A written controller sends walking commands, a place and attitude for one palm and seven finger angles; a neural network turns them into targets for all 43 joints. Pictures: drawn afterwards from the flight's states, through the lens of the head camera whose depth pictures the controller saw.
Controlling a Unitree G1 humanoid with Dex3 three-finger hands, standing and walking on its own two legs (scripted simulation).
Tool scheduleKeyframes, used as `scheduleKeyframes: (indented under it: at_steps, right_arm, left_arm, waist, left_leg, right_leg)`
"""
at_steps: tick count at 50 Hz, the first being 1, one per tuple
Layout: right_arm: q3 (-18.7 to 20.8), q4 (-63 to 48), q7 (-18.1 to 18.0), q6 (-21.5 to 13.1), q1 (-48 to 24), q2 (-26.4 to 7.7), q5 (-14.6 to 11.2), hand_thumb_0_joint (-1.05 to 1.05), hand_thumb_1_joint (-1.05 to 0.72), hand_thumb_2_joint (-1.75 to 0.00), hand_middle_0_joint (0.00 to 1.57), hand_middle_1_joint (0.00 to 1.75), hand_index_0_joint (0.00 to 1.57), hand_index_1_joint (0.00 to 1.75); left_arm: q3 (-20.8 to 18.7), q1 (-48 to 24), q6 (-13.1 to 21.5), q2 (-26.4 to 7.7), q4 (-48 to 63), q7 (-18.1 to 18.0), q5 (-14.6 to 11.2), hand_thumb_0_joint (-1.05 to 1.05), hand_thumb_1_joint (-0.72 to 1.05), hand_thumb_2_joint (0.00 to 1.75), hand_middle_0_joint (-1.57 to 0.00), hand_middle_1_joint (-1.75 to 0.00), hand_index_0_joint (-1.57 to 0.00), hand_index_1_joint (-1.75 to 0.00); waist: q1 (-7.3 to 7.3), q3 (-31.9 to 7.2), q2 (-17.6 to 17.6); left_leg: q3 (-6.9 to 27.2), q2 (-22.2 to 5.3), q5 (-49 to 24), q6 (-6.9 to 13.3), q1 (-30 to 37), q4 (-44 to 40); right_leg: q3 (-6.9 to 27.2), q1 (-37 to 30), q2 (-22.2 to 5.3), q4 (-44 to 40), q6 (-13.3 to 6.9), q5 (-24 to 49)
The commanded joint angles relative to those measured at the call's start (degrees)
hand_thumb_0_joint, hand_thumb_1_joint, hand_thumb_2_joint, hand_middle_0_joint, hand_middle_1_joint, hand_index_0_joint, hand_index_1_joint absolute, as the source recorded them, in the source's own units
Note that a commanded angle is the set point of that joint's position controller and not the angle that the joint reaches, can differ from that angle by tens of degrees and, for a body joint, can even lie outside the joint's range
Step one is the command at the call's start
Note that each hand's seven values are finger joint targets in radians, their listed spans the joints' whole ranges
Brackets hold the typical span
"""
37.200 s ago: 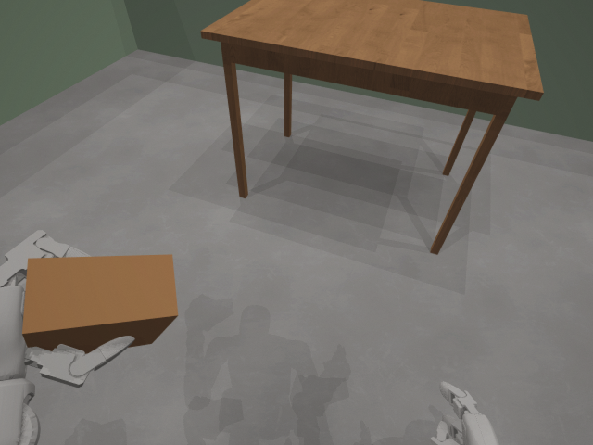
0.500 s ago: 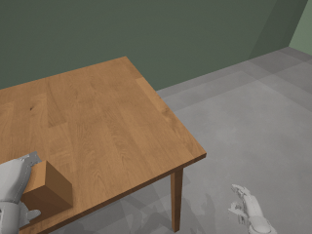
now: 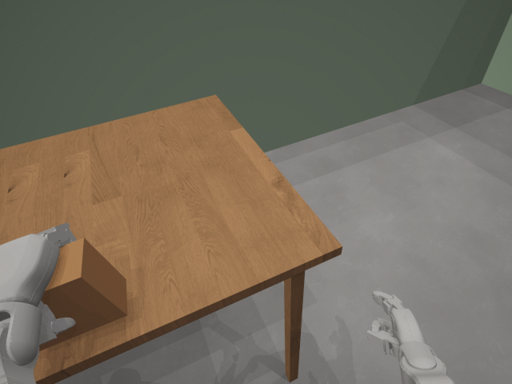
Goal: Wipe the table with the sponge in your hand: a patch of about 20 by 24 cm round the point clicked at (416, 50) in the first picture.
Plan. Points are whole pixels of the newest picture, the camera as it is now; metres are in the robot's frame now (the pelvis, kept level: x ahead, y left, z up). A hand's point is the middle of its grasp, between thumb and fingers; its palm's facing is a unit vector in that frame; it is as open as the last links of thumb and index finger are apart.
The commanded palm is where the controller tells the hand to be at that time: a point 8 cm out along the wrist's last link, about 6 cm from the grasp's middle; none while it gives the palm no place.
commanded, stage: lift the sponge slowly off the table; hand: left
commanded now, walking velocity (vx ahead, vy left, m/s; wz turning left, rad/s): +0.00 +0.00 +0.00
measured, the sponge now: (66, 303) +0.16 +0.31 +0.09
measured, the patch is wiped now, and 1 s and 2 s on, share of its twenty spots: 1.00 1.00 1.00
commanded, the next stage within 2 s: bring the sponge back beside the body in 1.20 s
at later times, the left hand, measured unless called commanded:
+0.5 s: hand (46, 264) +0.17 +0.30 +0.17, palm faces +0.20 -0.08 -0.98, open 10.1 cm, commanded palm +0.11 +0.31 +0.23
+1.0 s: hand (27, 249) +0.17 +0.31 +0.20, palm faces +0.25 -0.04 -0.97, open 10.1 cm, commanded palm +0.11 +0.32 +0.27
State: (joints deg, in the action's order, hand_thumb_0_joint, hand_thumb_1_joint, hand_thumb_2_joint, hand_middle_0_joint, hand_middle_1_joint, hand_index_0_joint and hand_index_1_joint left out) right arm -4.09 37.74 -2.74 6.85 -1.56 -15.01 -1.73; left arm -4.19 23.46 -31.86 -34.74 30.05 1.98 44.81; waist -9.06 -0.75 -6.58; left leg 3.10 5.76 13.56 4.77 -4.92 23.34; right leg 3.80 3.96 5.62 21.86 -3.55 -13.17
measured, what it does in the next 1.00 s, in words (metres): stands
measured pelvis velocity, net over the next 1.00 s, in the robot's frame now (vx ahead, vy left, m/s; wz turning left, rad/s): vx -0.02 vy -0.01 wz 0.01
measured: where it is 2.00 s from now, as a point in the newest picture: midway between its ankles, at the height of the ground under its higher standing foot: outside the picture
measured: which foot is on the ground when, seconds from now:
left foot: down 0.00-1.00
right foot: down 0.00-1.00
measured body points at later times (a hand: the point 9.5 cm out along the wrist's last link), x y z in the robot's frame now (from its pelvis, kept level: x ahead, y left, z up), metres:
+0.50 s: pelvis -0.01 +0.00 +0.00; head -0.04 -0.05 +0.45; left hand +0.15 +0.30 +0.22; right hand +0.26 -0.19 -0.07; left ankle -0.01 +0.07 -0.74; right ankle -0.01 -0.09 -0.74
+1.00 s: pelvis -0.02 -0.01 +0.00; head -0.04 -0.06 +0.45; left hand +0.15 +0.31 +0.25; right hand +0.26 -0.19 -0.06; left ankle -0.01 +0.07 -0.74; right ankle -0.01 -0.09 -0.74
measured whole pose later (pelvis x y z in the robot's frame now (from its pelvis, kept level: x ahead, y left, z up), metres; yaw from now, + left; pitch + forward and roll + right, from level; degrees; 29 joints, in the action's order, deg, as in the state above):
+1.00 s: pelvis -0.02 -0.01 +0.00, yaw +1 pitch -5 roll +0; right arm -5.3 38.1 -5.7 5.7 -2.8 -15.8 -3.1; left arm -6.9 9.7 -35.5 -41.0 27.8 6.3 40.8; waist -9.7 0.0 -7.0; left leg 3.8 5.4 12.5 3.6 -6.6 24.5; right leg 2.8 5.7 6.0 23.5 -4.3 -12.4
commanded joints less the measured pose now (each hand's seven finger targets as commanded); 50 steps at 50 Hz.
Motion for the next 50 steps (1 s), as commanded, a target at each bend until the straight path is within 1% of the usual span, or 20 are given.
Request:
scheduleKeyframes:
  at_steps: [1, 5, 6, 10, 11, 13, 15, 16, 25, 27, 30, 33, 38, 40, 41, 44, 45, 47, 49, 50]
  right_arm:
    - [2.1, -10.9, -0.1, -2.6, -15.0, -5.9, -0.3, 0.00, -0.90, -0.90, 0.20, 0.30, 0.20, 0.30]
    - [1.5, -11.4, -0.7, -3.1, -16.4, -5.9, -0.8, 0.00, -0.90, -0.90, 0.20, 0.30, 0.20, 0.30]
    - [1.9, -10.9, -0.8, -3.4, -14.9, -6.1, -0.6, 0.00, -0.90, -0.90, 0.20, 0.30, 0.20, 0.30]
    - [1.5, -11.7, -1.5, -3.9, -16.5, -5.9, -0.8, 0.00, -0.90, -0.90, 0.20, 0.30, 0.20, 0.30]
    - [1.7, -10.8, -1.6, -4.2, -15.2, -6.1, -0.6, 0.00, -0.90, -0.90, 0.20, 0.30, 0.20, 0.30]
    - [1.9, -10.0, -1.7, -4.0, -14.2, -6.5, -0.4, 0.00, -0.90, -0.90, 0.20, 0.30, 0.20, 0.30]
    - [1.4, -11.5, -1.7, -4.2, -16.7, -5.7, -0.8, 0.00, -0.90, -0.90, 0.20, 0.30, 0.20, 0.30]
    - [1.6, -10.6, -1.7, -4.3, -15.1, -6.0, -0.6, 0.00, -0.90, -0.90, 0.20, 0.30, 0.20, 0.30]
    - [1.3, -12.1, -0.9, -3.8, -17.1, -5.6, -1.1, 0.00, -0.90, -0.90, 0.20, 0.30, 0.20, 0.30]
    - [1.7, -10.8, -1.0, -3.4, -14.9, -6.2, -0.8, 0.00, -0.90, -0.90, 0.20, 0.30, 0.20, 0.30]
    - [1.3, -12.3, -0.9, -3.3, -17.6, -5.7, -1.2, 0.00, -0.90, -0.90, 0.20, 0.30, 0.20, 0.30]
    - [1.9, -10.9, -1.2, -2.9, -15.0, -6.4, -1.0, 0.00, -0.90, -0.90, 0.20, 0.30, 0.20, 0.30]
    - [1.7, -10.3, -2.3, -3.1, -15.2, -6.6, -1.2, 0.00, -0.90, -0.90, 0.20, 0.30, 0.20, 0.30]
    - [1.0, -11.3, -2.7, -3.8, -18.0, -6.1, -1.7, 0.00, -0.90, -0.90, 0.20, 0.30, 0.20, 0.30]
    - [1.2, -10.8, -3.0, -4.0, -16.5, -6.3, -1.5, 0.00, -0.90, -0.90, 0.20, 0.30, 0.20, 0.30]
    - [1.4, -10.2, -3.3, -4.1, -15.8, -6.6, -1.1, 0.00, -0.90, -0.90, 0.20, 0.30, 0.20, 0.30]
    - [0.8, -11.7, -3.2, -4.6, -18.3, -5.9, -1.5, 0.00, -0.90, -0.90, 0.20, 0.30, 0.20, 0.30]
    - [0.8, -10.0, -3.4, -4.3, -15.9, -6.3, -1.1, 0.00, -0.90, -0.90, 0.20, 0.30, 0.20, 0.30]
    - [1.1, -10.2, -3.3, -3.7, -16.0, -6.7, -1.2, 0.00, -0.90, -0.90, 0.20, 0.30, 0.20, 0.30]
    - [0.6, -11.4, -3.2, -4.3, -18.3, -6.0, -1.6, 0.00, -0.90, -0.90, 0.20, 0.30, 0.20, 0.30]
  left_arm:
    - [-10.9, -6.6, -0.8, -13.4, 10.0, -2.2, 2.1, 0.00, 0.10, 1.30, -1.20, -1.60, -1.20, -1.60]
    - [-10.5, -12.1, -1.7, -15.0, 10.0, -1.6, 2.8, 0.00, 0.10, 1.30, -1.20, -1.60, -1.20, -1.60]
    - [-9.2, -12.6, -1.2, -13.4, 9.6, -1.6, 1.9, 0.00, 0.10, 1.30, -1.20, -1.60, -1.20, -1.60]
    - [-11.2, -15.7, -1.2, -17.1, 10.1, -1.1, 3.3, 0.00, 0.10, 1.30, -1.20, -1.60, -1.20, -1.60]
    - [-9.4, -17.1, -0.7, -15.1, 10.2, -1.0, 2.5, 0.00, 0.10, 1.30, -1.20, -1.60, -1.20, -1.60]
    - [-10.1, -15.5, -0.5, -15.8, 6.7, -0.6, 2.2, 0.00, 0.10, 1.30, -1.20, -1.60, -1.20, -1.60]
    - [-11.9, -17.3, -1.1, -18.1, 9.9, -0.7, 3.2, 0.00, 0.10, 1.30, -1.20, -1.60, -1.20, -1.60]
    - [-9.8, -18.3, -0.8, -15.6, 9.3, -0.6, 2.3, 0.00, 0.10, 1.30, -1.20, -1.60, -1.20, -1.60]
    - [-13.2, -14.3, -2.4, -17.0, 12.8, -0.8, 0.4, 0.00, 0.10, 1.30, -1.20, -1.60, -1.20, -1.60]
    - [-13.7, -13.7, -2.1, -17.3, 10.9, -1.0, -0.5, 0.00, 0.10, 1.30, -1.20, -1.60, -1.20, -1.60]
    - [-14.5, -13.9, -2.8, -18.2, 14.4, -0.9, -0.2, 0.00, 0.10, 1.30, -1.20, -1.60, -1.20, -1.60]
    - [-14.8, -13.0, -2.6, -18.4, 11.9, -0.7, -1.8, 0.00, 0.10, 1.30, -1.20, -1.60, -1.20, -1.60]
    - [-14.4, -17.3, -3.0, -19.9, 8.6, -0.1, -1.7, 0.00, 0.10, 1.30, -1.20, -1.60, -1.20, -1.60]
    - [-14.1, -23.1, -3.5, -21.5, 10.0, 0.2, -0.1, 0.00, 0.10, 1.30, -1.20, -1.60, -1.20, -1.60]
    - [-12.5, -25.2, -3.0, -20.1, 10.0, 0.3, -0.7, 0.00, 0.10, 1.30, -1.20, -1.60, -1.20, -1.60]
    - [-13.7, -24.1, -2.5, -21.9, 8.1, 1.1, -1.0, 0.00, 0.10, 1.30, -1.20, -1.60, -1.20, -1.60]
    - [-15.0, -24.8, -3.3, -23.2, 10.0, 1.0, 0.0, 0.00, 0.10, 1.30, -1.20, -1.60, -1.20, -1.60]
    - [-13.7, -26.6, -3.0, -22.2, 5.5, 1.5, -0.8, 0.00, 0.10, 1.30, -1.20, -1.60, -1.20, -1.60]
    - [-14.6, -27.1, -2.5, -23.7, 6.0, 2.1, -1.1, 0.00, 0.10, 1.30, -1.20, -1.60, -1.20, -1.60]
    - [-14.5, -28.3, -3.4, -23.6, 7.1, 2.1, -0.1, 0.00, 0.10, 1.30, -1.20, -1.60, -1.20, -1.60]
  waist:
    - [-0.26, -6.5, 2.3]
    - [0.06, -4.5, -0.2]
    - [0.55, -5.6, 0.8]
    - [-0.30, -7.1, -0.4]
    - [0.31, -8.0, -0.3]
    - [0.17, -6.3, 1.6]
    - [-0.56, -7.4, -1.0]
    - [0.19, -8.1, 0.4]
    - [-1.26, -7.2, 0.0]
    - [-0.80, -7.5, 2.2]
    - [-1.21, -8.5, 0.0]
    - [-0.75, -7.3, 2.5]
    - [-0.20, -5.3, 2.7]
    - [-0.03, -6.1, 0.3]
    - [0.33, -7.1, 0.1]
    - [-0.48, -8.2, 1.0]
    - [-0.88, -9.1, 0.1]
    - [-0.10, -6.8, 1.4]
    - [-0.60, -7.5, 0.8]
    - [-0.74, -7.8, -0.9]
  left_leg:
    - [3.4, -3.7, -15.8, -2.2, -2.8, -3.2]
    - [4.4, -3.8, -12.3, -2.2, -2.7, -4.4]
    - [3.7, -3.7, -12.7, -2.1, -2.7, -3.8]
    - [4.5, -3.5, -11.9, -2.1, -2.3, -4.4]
    - [3.7, -3.3, -13.1, -1.9, -2.1, -3.6]
    - [3.9, -3.4, -12.5, -2.2, -2.5, -3.9]
    - [4.6, -3.4, -12.0, -2.1, -2.3, -4.1]
    - [3.6, -3.2, -13.4, -2.1, -2.3, -3.4]
    - [4.3, -3.6, -14.1, -2.5, -3.0, -3.6]
    - [3.5, -3.6, -14.7, -2.6, -3.0, -2.7]
    - [4.0, -3.4, -15.0, -2.5, -2.3, -2.6]
    - [3.4, -3.5, -14.8, -2.5, -2.6, -2.1]
    - [3.3, -3.4, -11.9, -2.3, -2.8, -2.1]
    - [3.9, -3.1, -10.5, -2.3, -2.1, -2.5]
    - [3.4, -3.0, -11.5, -2.2, -2.0, -2.0]
    - [3.6, -2.9, -11.9, -2.2, -2.1, -2.3]
    - [4.2, -2.9, -11.5, -2.3, -2.0, -2.4]
    - [3.4, -3.0, -11.0, -2.4, -3.2, -2.2]
    - [3.5, -3.0, -10.5, -2.5, -3.0, -2.3]
    - [4.0, -3.1, -10.1, -2.5, -2.9, -2.2]
  right_leg:
    - [3.9, -3.7, -2.4, -1.5, -0.6, 9.2]
    - [4.7, -0.4, -1.6, -2.7, -0.8, 5.2]
    - [3.4, -1.8, -2.3, -2.3, -0.5, 5.5]
    - [4.8, -1.9, -1.9, -2.3, -0.9, 4.9]
    - [3.5, -2.9, -2.5, -1.7, -0.7, 6.1]
    - [3.2, -2.3, -2.7, -2.5, -0.4, 5.7]
    - [5.1, -1.9, -2.1, -2.1, -1.1, 5.3]
    - [3.6, -3.0, -2.6, -1.6, -0.8, 6.6]
    - [4.9, -2.0, -2.1, -1.3, -1.0, 8.2]
    - [4.2, -2.8, -2.8, -1.3, -0.5, 8.9]
    - [5.9, -2.3, -2.3, -1.0, -0.9, 9.7]
    - [4.7, -2.3, -3.1, -1.4, -0.2, 9.6]
    - [5.0, -0.4, -3.4, -2.4, 0.1, 6.3]
    - [6.5, 0.9, -2.7, -2.6, -0.5, 4.2]
    - [5.0, -0.4, -3.2, -2.0, -0.2, 5.1]
    - [4.7, -1.6, -3.6, -2.0, 0.0, 6.5]
    - [6.8, -1.5, -3.0, -1.8, -0.6, 5.7]
    - [4.7, -1.0, -3.6, -2.1, -0.1, 4.9]
    - [4.8, -1.1, -3.8, -2.3, 0.0, 4.6]
    - [7.0, -0.2, -3.3, -2.4, -0.7, 3.7]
